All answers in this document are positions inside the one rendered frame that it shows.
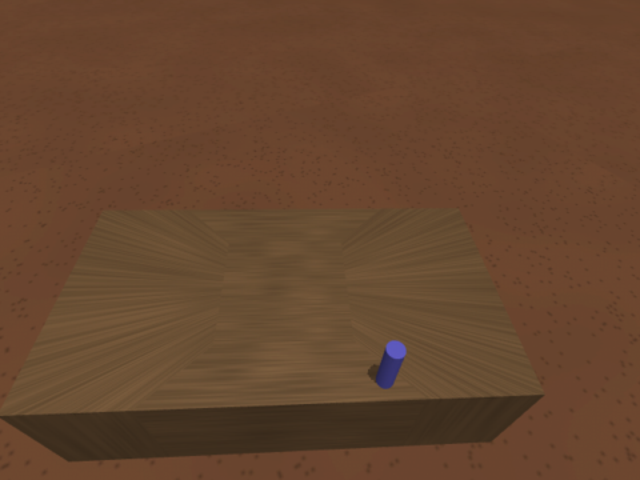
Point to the can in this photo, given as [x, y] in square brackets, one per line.
[392, 359]

